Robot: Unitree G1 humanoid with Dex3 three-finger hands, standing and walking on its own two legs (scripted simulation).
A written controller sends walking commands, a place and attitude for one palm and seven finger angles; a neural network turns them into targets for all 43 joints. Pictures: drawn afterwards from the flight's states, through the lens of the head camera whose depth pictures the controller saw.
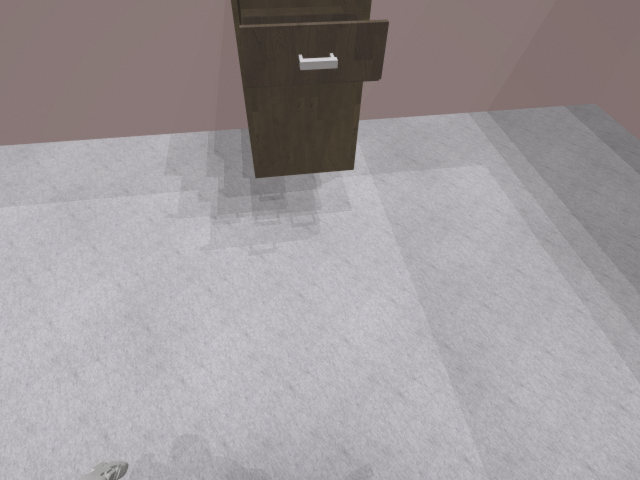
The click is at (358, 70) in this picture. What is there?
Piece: drawer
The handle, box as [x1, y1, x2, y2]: [299, 53, 337, 69]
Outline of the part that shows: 337,59 333,56 332,53 330,53 329,57 303,59 301,55 299,55 299,66 300,69 332,68 337,67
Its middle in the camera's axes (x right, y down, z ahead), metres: -0.01 -0.55 +1.19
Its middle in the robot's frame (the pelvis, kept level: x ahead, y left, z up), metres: +1.26 +0.07 -0.05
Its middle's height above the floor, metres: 0.72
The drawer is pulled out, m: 0.30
